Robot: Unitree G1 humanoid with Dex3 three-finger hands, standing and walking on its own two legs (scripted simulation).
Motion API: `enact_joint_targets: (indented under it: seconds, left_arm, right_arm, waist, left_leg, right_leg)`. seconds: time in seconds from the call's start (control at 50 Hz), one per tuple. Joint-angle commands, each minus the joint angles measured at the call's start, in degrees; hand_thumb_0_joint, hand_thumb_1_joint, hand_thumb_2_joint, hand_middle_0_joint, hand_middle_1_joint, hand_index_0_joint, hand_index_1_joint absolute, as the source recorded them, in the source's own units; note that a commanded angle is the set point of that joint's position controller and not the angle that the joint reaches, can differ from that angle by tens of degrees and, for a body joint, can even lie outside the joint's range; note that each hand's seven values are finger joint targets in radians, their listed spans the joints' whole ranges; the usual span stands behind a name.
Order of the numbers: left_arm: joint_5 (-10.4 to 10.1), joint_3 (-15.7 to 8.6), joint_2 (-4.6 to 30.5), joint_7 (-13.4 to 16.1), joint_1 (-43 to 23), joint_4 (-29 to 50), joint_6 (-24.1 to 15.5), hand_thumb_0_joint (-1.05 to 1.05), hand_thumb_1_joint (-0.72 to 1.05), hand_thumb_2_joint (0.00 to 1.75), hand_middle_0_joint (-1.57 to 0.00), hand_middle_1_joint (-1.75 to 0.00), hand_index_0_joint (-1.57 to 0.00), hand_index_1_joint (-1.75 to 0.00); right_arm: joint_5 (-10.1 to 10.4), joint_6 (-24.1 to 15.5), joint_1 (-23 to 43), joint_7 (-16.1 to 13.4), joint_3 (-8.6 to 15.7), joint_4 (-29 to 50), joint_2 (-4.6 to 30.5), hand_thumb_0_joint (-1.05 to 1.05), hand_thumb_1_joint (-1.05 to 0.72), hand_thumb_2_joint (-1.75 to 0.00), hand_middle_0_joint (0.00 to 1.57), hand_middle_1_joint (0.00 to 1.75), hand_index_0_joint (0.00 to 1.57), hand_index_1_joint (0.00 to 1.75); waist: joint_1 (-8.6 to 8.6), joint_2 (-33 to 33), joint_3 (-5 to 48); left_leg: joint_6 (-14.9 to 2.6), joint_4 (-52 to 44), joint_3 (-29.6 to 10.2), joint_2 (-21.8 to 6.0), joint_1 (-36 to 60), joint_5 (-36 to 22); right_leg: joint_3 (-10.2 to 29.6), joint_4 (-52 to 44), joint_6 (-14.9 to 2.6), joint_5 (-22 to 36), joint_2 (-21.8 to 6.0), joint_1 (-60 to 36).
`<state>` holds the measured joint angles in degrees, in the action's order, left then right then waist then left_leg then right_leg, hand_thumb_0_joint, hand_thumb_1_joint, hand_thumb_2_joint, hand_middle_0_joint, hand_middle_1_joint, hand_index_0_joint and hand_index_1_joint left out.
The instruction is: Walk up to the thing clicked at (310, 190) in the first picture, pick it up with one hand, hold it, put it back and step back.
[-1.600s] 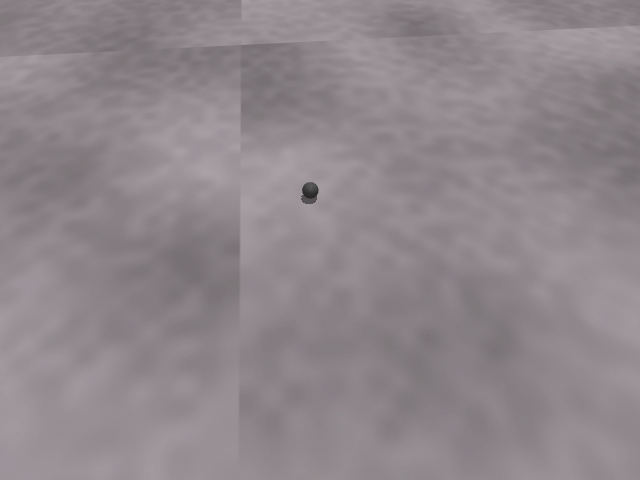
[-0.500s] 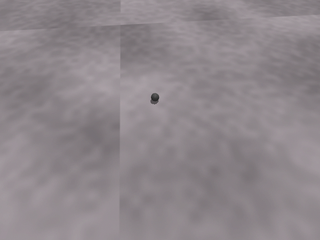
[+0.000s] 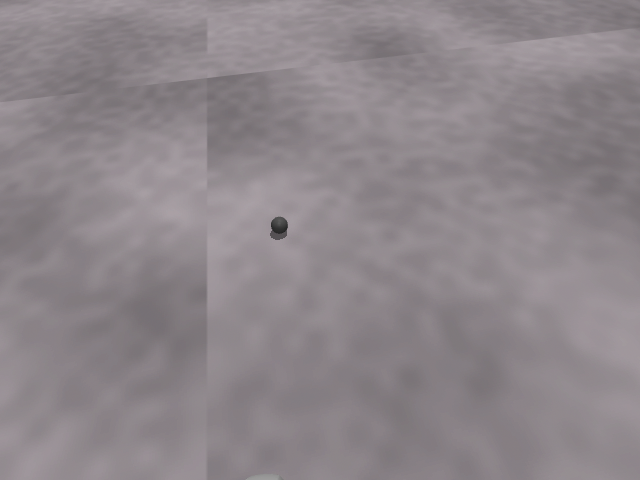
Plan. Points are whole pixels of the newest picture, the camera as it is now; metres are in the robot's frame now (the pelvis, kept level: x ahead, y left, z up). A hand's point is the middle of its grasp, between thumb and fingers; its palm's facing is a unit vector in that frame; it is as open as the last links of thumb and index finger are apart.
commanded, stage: walk up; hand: left
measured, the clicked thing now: (279, 225) +1.23 +0.26 -0.73
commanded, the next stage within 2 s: none
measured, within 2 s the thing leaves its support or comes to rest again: neither
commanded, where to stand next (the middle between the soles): +0.84 +0.02 m, yaw -3 degrees
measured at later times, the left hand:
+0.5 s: hand (154, 362) +0.32 +0.31 -0.14, palm faces -0.10 -0.93 -0.36, open 7.4 cm
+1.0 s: hand (206, 277) +0.49 +0.26 -0.12, palm faces -0.05 -0.92 -0.40, open 7.4 cm
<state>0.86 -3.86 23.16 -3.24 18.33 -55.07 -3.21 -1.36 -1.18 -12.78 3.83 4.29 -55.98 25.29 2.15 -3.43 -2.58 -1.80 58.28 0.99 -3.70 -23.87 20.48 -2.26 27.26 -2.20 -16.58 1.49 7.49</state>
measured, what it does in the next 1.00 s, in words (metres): walks ahead: left foot, then right foot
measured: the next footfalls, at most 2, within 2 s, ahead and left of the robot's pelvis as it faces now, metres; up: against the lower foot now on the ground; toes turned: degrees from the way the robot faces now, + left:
left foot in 0.22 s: +0.29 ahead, +0.15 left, +0.00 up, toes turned +5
right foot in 0.66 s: +0.46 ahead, -0.13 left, +0.00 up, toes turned -7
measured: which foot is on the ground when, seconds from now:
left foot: up 0.00-0.20, down 0.22-0.68, up 0.70-1.00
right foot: down 0.00-0.26, up 0.28-0.64, down 0.66-1.00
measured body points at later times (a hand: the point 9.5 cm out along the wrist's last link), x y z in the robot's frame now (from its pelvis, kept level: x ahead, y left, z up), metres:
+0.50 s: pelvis +0.24 +0.03 +0.00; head +0.25 +0.04 +0.45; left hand +0.33 +0.36 -0.11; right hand +0.29 -0.29 -0.10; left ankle +0.25 +0.15 -0.74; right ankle +0.30 -0.12 -0.68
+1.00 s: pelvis +0.45 -0.01 +0.00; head +0.47 -0.03 +0.45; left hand +0.49 +0.30 -0.10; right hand +0.53 -0.33 -0.12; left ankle +0.56 +0.14 -0.69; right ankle +0.42 -0.12 -0.74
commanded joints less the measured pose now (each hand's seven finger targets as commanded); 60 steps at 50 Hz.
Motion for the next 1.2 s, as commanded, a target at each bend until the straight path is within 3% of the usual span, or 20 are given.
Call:
enact_joint_targets:
  seconds: [0.0,0.14,0.2,0.22,0.24,0.26,0.36,0.48,0.62,0.64,0.66,0.68,0.7,0.8,1.02,1.1,1.12,1.14,1.16,1.18]
  left_arm:
    - [-0.85,-3.7,15.9,1.11,-2.38,5.79,-2.91,0.0,0.9,0.9,-0.2,-0.3,-0.2,-0.3]
    - [-0.71,-3.32,16.53,1.22,1.49,7.18,-2.46,0.0,0.9,0.9,-0.2,-0.3,-0.2,-0.3]
    - [-0.76,-2.51,14.45,1.55,1.11,8.99,-2.2,0.0,0.9,0.9,-0.2,-0.3,-0.2,-0.3]
    - [-1.27,-1.0,9.99,1.75,4.58,9.39,-2.17,0.0,0.9,0.9,-0.2,-0.3,-0.2,-0.3]
    - [-1.97,-0.8,8.38,2.1,7.45,9.14,-2.12,0.0,0.9,0.9,-0.2,-0.3,-0.2,-0.3]
    - [-1.52,-2.03,14.86,2.99,6.17,8.05,-1.58,0.0,0.9,0.9,-0.2,-0.3,-0.2,-0.3]
    - [-1.64,-1.83,12.31,1.12,5.54,5.98,-1.5,0.0,0.9,0.9,-0.2,-0.3,-0.2,-0.3]
    - [-0.33,-1.88,10.63,-0.86,-2.66,9.1,-1.17,0.0,0.9,0.9,-0.2,-0.3,-0.2,-0.3]
    - [0.17,-4.09,13.23,-0.31,3.59,6.14,-2.23,0.0,0.9,0.9,-0.2,-0.3,-0.2,-0.3]
    - [0.37,-5.25,15.85,0.5,8.43,5.33,-2.85,0.0,0.9,0.9,-0.2,-0.3,-0.2,-0.3]
    - [0.29,-6.19,20.92,1.27,10.04,6.57,-3.38,0.0,0.9,0.9,-0.2,-0.3,-0.2,-0.3]
    - [-0.75,-5.68,21.31,1.21,7.98,7.21,-3.24,0.0,0.9,0.9,-0.2,-0.3,-0.2,-0.3]
    - [-1.28,-5.49,21.39,1.39,5.66,7.99,-3.0,0.0,0.9,0.9,-0.2,-0.3,-0.2,-0.3]
    - [-1.44,-3.51,15.4,2.16,0.46,9.24,-3.57,0.0,0.9,0.9,-0.2,-0.3,-0.2,-0.3]
    - [-0.47,-3.68,16.19,2.16,2.87,11.29,-3.72,0.0,0.9,0.9,-0.2,-0.3,-0.2,-0.3]
    - [-0.37,-2.74,15.2,2.38,1.58,12.03,-2.96,0.0,0.9,0.9,-0.2,-0.3,-0.2,-0.3]
    - [-0.76,-1.32,11.69,2.42,4.04,12.17,-2.78,0.0,0.9,0.9,-0.2,-0.3,-0.2,-0.3]
    - [-1.29,-0.18,6.84,2.23,6.91,12.62,-2.63,0.0,0.9,0.9,-0.2,-0.3,-0.2,-0.3]
    - [-1.02,-1.83,13.68,3.29,6.17,10.83,-1.81,0.0,0.9,0.9,-0.2,-0.3,-0.2,-0.3]
    - [-0.41,-1.68,15.47,3.46,3.62,10.34,-1.66,0.0,0.9,0.9,-0.2,-0.3,-0.2,-0.3]
  right_arm:
    - [-0.21,-1.91,1.25,0.52,2.65,5.78,9.83,0.0,-0.9,-0.9,0.2,0.3,0.2,0.3]
    - [-0.38,-3.19,9.15,0.69,2.8,10.82,7.83,0.0,-0.9,-0.9,0.2,0.3,0.2,0.3]
    - [-0.66,-3.8,-7.8,-0.35,5.17,6.48,11.59,0.0,-0.9,-0.9,0.2,0.3,0.2,0.3]
    - [-1.71,-3.99,-15.36,-1.0,6.9,5.55,15.48,0.0,-0.9,-0.9,0.2,0.3,0.2,0.3]
    - [-1.27,-4.33,-15.75,-1.54,7.17,7.1,17.86,0.0,-0.9,-0.9,0.2,0.3,0.2,0.3]
    - [0.73,-4.1,-11.7,-1.41,7.4,8.11,18.4,0.0,-0.9,-0.9,0.2,0.3,0.2,0.3]
    - [1.65,-4.59,-3.11,-1.79,3.82,11.05,11.23,0.0,-0.9,-0.9,0.2,0.3,0.2,0.3]
    - [0.81,-5.14,-3.02,-1.29,3.94,12.83,13.41,0.0,-0.9,-0.9,0.2,0.3,0.2,0.3]
    - [1.23,-4.12,-2.33,-1.14,2.35,13.81,10.96,0.0,-0.9,-0.9,0.2,0.3,0.2,0.3]
    - [1.32,-4.1,-6.17,-1.19,1.18,13.64,7.8,0.0,-0.9,-0.9,0.2,0.3,0.2,0.3]
    - [1.3,-3.88,-8.66,-1.15,-0.01,14.36,4.78,0.0,-0.9,-0.9,0.2,0.3,0.2,0.3]
    - [1.16,-3.04,-8.07,-1.79,1.27,13.16,10.22,0.0,-0.9,-0.9,0.2,0.3,0.2,0.3]
    - [0.83,-2.82,-6.55,-2.28,1.77,12.29,12.28,0.0,-0.9,-0.9,0.2,0.3,0.2,0.3]
    - [1.87,-2.32,-8.36,-1.27,1.53,9.57,9.44,0.0,-0.9,-0.9,0.2,0.3,0.2,0.3]
    - [0.42,-2.49,3.48,0.79,2.42,13.51,7.25,0.0,-0.9,-0.9,0.2,0.3,0.2,0.3]
    - [-0.01,-3.26,-7.08,0.3,3.83,9.89,10.0,0.0,-0.9,-0.9,0.2,0.3,0.2,0.3]
    - [-0.77,-3.64,-13.67,-0.4,5.2,8.53,13.42,0.0,-0.9,-0.9,0.2,0.3,0.2,0.3]
    - [-0.96,-3.99,-14.68,-1.08,5.94,10.05,17.34,0.0,-0.9,-0.9,0.2,0.3,0.2,0.3]
    - [1.11,-3.77,-12.64,-1.19,6.1,10.81,18.07,0.0,-0.9,-0.9,0.2,0.3,0.2,0.3]
    - [1.84,-3.44,-10.76,-1.39,6.06,11.04,16.86,0.0,-0.9,-0.9,0.2,0.3,0.2,0.3]
  waist:
    - [-1.05,8.4,-6.47]
    - [1.4,7.82,-2.68]
    - [-7.14,-2.09,7.05]
    - [-10.19,-12.7,11.73]
    - [-8.9,-15.93,13.19]
    - [-8.1,-10.01,12.15]
    - [-2.63,-3.72,-0.14]
    - [-3.62,-5.4,-4.24]
    - [2.3,4.44,2.58]
    - [4.5,15.24,6.4]
    - [3.92,25.01,6.6]
    - [3.51,17.02,4.84]
    - [3.0,14.72,1.75]
    - [-1.5,11.46,-0.18]
    - [1.04,9.68,-0.83]
    - [-5.55,1.91,4.82]
    - [-8.42,-8.26,8.79]
    - [-7.09,-18.27,9.6]
    - [-7.14,-10.39,8.96]
    - [-6.74,-6.69,4.45]
  left_leg:
    - [1.25,-7.42,-2.84,-4.1,-7.97,-4.91]
    - [0.87,-24.81,2.78,-0.82,0.44,-11.69]
    - [-2.79,-30.27,3.38,2.19,27.28,-11.59]
    - [-5.95,-33.68,-8.89,-6.9,37.68,-1.81]
    - [-10.15,-41.07,-35.82,-20.27,42.08,6.43]
    - [-14.6,-43.03,-39.57,-22.78,37.83,11.49]
    - [-8.52,-43.5,-8.29,-11.65,14.57,-12.45]
    - [-12.08,-45.62,-3.41,-12.5,11.48,-7.18]
    - [-6.39,-24.77,1.17,-7.34,2.43,-10.49]
    - [-4.36,-8.38,4.23,-3.02,-0.02,-10.15]
    - [-1.52,5.02,5.02,4.72,-11.11,8.93]
    - [-0.53,10.29,-0.15,3.46,-14.42,10.51]
    - [-0.46,11.61,-2.76,1.17,-14.49,9.59]
    - [-0.39,3.86,-4.93,-0.34,-6.78,-1.35]
    - [0.66,-21.6,0.79,-1.31,-0.4,-11.49]
    - [-2.25,-28.41,2.63,2.32,19.92,-9.12]
    - [-4.92,-32.54,-5.53,-2.5,28.92,-1.24]
    - [-9.02,-37.28,-30.57,-16.43,36.13,2.7]
    - [-14.36,-41.43,-38.96,-20.96,33.41,7.0]
    - [-14.54,-42.2,-36.27,-20.63,27.12,4.92]
  right_leg:
    - [16.41,-18.09,-10.13,-6.07,-14.54,2.17]
    - [8.31,-8.19,-8.02,20.15,-12.95,-1.29]
    - [3.26,15.79,-4.73,24.23,-7.6,7.71]
    - [1.21,31.03,-2.27,12.94,-3.15,18.61]
    - [3.55,38.55,-0.77,-13.39,5.12,30.01]
    - [9.01,43.75,-1.88,-14.63,0.43,30.13]
    - [7.83,36.27,0.09,-2.03,-4.77,21.44]
    - [2.53,16.19,2.27,3.11,-8.4,20.43]
    - [-1.83,5.94,-0.53,6.71,-2.77,-4.68]
    - [5.37,-0.2,-1.87,-2.28,-6.42,-10.63]
    - [30.33,-8.58,-6.92,-9.11,-20.75,-14.5]
    - [40.68,-12.34,-11.82,-11.12,-26.01,-12.9]
    - [41.64,-12.65,-13.93,-9.9,-26.63,-7.6]
    - [13.72,-9.25,-9.16,18.49,-15.78,1.01]
    - [5.79,-7.7,-9.0,15.36,-16.83,2.06]
    - [2.1,9.3,-6.05,17.89,-12.95,8.48]
    - [-1.39,25.6,-3.84,14.55,-8.28,15.56]
    - [-0.65,36.59,-0.53,-13.2,-0.27,30.1]
    - [3.09,41.86,-1.43,-16.26,-1.83,31.88]
    - [5.72,43.49,-1.57,-13.87,-3.83,31.92]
